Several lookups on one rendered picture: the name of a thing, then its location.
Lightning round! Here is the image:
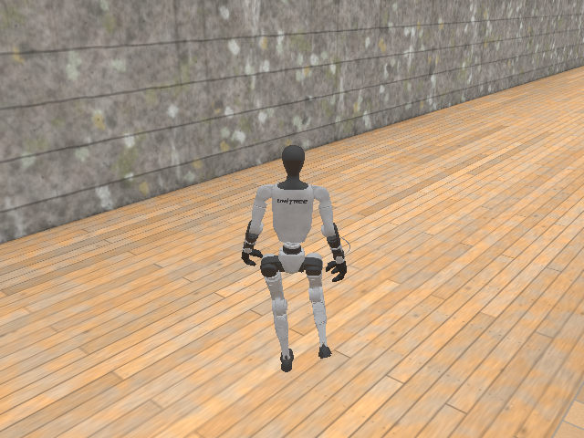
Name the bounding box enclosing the robot right upper arm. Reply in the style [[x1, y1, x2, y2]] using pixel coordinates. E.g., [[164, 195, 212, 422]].
[[312, 185, 336, 237]]

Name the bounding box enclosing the right robot hand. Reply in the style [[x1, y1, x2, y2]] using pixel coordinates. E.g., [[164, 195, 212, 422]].
[[326, 261, 347, 282]]

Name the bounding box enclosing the right robot forearm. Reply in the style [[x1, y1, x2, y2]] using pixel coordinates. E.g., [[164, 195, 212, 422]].
[[327, 223, 345, 264]]

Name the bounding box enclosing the left robot thigh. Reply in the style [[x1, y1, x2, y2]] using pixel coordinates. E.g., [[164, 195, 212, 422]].
[[260, 254, 288, 316]]

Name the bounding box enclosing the right robot shin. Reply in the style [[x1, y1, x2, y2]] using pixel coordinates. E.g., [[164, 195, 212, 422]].
[[312, 287, 328, 347]]

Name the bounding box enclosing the left robot hand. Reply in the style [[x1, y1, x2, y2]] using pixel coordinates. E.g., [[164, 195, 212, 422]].
[[241, 249, 263, 266]]

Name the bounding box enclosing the robot left upper arm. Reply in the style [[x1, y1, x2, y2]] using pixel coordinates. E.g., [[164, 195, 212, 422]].
[[249, 184, 274, 235]]

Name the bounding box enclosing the left robot forearm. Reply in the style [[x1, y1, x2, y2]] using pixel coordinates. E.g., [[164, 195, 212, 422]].
[[243, 220, 259, 254]]

